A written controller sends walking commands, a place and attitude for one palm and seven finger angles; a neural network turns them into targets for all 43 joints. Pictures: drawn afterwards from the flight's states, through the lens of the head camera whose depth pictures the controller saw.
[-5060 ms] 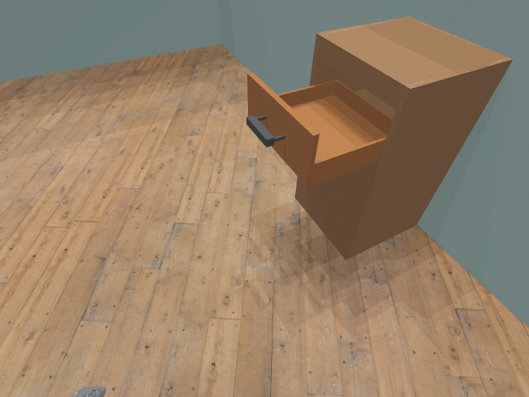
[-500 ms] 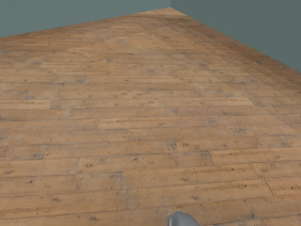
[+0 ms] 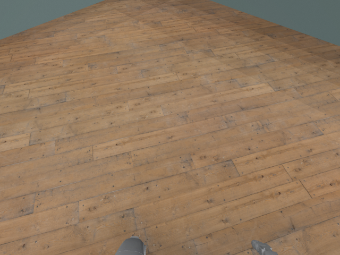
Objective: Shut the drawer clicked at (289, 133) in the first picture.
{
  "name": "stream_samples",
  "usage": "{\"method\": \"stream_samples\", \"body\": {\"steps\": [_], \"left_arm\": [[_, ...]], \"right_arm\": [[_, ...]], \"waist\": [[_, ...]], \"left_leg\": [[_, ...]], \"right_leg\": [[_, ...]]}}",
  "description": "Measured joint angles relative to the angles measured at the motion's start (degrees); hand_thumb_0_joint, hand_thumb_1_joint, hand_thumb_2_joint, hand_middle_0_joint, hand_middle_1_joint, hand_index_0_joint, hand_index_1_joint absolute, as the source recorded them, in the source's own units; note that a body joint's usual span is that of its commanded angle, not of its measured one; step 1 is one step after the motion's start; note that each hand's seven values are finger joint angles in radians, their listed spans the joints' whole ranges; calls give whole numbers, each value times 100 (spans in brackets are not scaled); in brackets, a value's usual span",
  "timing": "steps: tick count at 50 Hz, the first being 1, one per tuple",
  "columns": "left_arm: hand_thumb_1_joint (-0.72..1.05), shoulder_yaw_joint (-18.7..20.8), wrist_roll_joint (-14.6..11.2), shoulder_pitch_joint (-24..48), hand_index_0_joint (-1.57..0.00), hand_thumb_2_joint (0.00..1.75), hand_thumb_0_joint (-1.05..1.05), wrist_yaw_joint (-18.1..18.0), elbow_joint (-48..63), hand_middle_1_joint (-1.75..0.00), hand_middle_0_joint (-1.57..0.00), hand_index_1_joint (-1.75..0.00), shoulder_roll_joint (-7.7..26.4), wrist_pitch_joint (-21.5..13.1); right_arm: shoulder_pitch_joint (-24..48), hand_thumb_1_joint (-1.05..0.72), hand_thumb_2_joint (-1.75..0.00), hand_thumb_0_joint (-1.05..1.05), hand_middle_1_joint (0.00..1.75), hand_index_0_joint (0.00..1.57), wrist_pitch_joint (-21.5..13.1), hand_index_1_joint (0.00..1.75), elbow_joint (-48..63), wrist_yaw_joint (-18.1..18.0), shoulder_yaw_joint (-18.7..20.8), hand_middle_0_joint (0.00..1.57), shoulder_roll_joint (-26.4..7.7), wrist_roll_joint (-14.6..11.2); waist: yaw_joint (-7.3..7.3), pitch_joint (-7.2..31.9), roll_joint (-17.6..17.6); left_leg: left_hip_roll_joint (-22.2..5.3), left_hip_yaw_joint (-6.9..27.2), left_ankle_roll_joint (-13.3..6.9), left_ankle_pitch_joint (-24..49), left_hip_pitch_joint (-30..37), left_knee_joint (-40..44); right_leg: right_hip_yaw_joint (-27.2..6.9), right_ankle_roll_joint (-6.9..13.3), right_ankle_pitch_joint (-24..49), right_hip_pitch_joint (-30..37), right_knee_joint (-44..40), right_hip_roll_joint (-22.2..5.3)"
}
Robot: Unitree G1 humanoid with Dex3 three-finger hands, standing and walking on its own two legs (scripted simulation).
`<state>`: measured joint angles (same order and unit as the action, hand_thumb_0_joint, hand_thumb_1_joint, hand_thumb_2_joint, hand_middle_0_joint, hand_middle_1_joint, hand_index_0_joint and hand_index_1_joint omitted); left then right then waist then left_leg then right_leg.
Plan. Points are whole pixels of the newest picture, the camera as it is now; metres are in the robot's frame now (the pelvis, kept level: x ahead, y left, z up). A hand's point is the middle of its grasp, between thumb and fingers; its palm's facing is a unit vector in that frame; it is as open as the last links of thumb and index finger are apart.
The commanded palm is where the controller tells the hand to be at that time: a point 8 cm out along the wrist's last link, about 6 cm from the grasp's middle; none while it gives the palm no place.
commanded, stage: walk to a spot facing it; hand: left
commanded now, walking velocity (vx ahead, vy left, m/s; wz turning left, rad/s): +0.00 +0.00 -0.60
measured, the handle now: out of the picture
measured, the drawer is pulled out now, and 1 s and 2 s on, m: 0.28 0.28 0.28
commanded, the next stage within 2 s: none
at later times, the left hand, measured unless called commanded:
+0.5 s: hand (95, 234) +0.18 +0.23 -0.17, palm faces -0.29 -0.93 -0.23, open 7.4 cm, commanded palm none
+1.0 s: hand (134, 225) +0.21 +0.13 -0.15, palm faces -0.55 -0.80 -0.24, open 7.3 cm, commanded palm none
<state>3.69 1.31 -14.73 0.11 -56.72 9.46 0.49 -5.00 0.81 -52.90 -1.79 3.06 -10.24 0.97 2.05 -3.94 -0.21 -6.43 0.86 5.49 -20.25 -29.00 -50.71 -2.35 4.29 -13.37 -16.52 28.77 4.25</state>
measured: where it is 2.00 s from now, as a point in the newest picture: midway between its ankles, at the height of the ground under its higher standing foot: outside the picture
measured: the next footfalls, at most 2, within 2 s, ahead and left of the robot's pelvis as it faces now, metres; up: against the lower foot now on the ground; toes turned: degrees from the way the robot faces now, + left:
left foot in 0.12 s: +0.07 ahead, +0.16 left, +0.00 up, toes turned -2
right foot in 0.62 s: +0.01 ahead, -0.09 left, +0.00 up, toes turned -32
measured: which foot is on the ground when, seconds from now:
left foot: up 0.00-0.10, down 0.12-0.62, up 0.64-1.00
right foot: down 0.00-0.14, up 0.16-0.60, down 0.62-1.00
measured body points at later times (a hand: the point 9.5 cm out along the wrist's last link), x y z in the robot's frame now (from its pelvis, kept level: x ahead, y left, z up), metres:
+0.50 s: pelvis +0.03 +0.05 +0.00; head +0.07 +0.06 +0.45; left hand +0.19 +0.28 -0.15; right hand -0.01 -0.20 -0.13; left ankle +0.03 +0.16 -0.74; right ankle -0.04 -0.08 -0.68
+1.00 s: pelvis +0.01 +0.02 +0.00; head +0.04 -0.01 +0.45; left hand +0.24 +0.17 -0.13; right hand -0.06 -0.23 -0.15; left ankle +0.11 +0.15 -0.69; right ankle -0.02 -0.07 -0.74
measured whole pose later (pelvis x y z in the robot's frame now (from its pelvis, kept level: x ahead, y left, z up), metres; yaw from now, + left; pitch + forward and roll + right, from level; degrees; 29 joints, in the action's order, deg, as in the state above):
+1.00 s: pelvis +0.01 +0.02 +0.00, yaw -37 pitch +0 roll +1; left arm 3.0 1.2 -9.7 0.4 -51.4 10.9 2.1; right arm -8.8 2.9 -51.6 -1.2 3.6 -12.6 0.7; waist 0.1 -4.3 -1.4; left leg -4.5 -1.4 6.2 -23.1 -25.4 -52.3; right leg -3.9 2.6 -13.0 -16.0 29.0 3.2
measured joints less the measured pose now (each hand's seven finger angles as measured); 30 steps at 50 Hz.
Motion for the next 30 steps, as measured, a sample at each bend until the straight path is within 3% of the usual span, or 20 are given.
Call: {"method": "stream_samples", "body": {"steps": [5,7,10,13,16,20,24,28,30], "left_arm": [[91,88,4,-9,-21,90,0,-17,211,-30,-20,-30,116,87],[91,143,-41,3,-21,90,0,-32,257,-30,-20,-30,250,160],[91,219,-20,71,-20,90,0,-40,273,-30,-20,-30,463,237],[91,275,14,116,-20,90,0,20,305,-30,-19,-30,605,308],[91,289,14,177,-20,90,0,73,374,-30,-19,-30,673,371],[91,273,5,288,-20,90,0,114,439,-30,-19,-30,675,453],[91,225,3,470,-20,90,0,143,471,-30,-19,-30,608,499],[91,129,0,679,-20,90,0,169,509,-30,-19,-30,484,450],[91,73,-4,763,-20,90,0,179,559,-30,-19,-30,428,368]], "right_arm": [[308,-92,-90,0,30,20,-18,30,188,-12,-33,20,-9,-69],[337,-91,-90,0,30,20,-79,30,247,-20,-61,20,57,-65],[240,-91,-90,0,30,21,-82,30,363,20,-159,20,168,-23],[39,-91,-90,0,30,21,-52,30,408,-1,-205,21,212,-1],[-182,-91,-90,0,30,21,-49,30,367,-10,-200,21,185,4],[-509,-91,-90,0,30,21,-29,30,238,3,-145,21,104,1],[-806,-91,-90,0,30,21,1,30,76,29,-58,21,-10,17],[-1041,-91,-90,0,30,21,37,30,-76,66,53,21,-197,35],[-1172,-91,-90,0,30,21,53,30,-128,83,107,20,-311,28]], "waist": [[199,59,84],[204,55,223],[215,-21,393],[137,-33,380],[65,-57,313],[-40,-92,218],[-181,-171,148],[-355,-232,17],[-423,-229,-71]], "left_leg": [[388,-181,-35,-40,827,1294],[477,-340,-297,520,1158,1851],[409,-632,-610,312,1370,1796],[269,-834,-652,284,1617,2005],[156,-1032,-660,330,1770,2171],[23,-1310,-655,313,1870,2252],[-108,-1609,-592,250,1915,2210],[-288,-1920,-457,90,1887,1964],[-416,-2048,-349,-74,1814,1669]], "right_leg": [[-373,-230,-213,-115,309,37],[-520,-339,-361,-239,670,55],[-203,-624,-1371,-744,2363,-48],[97,-807,-1302,-1134,3678,-252],[191,-908,-1040,-1292,4142,-470],[274,-966,-909,-1232,3876,-698],[467,-946,-1010,-978,3043,-831],[714,-813,-1078,-574,1939,-792],[825,-697,-742,-238,1145,-708]]}}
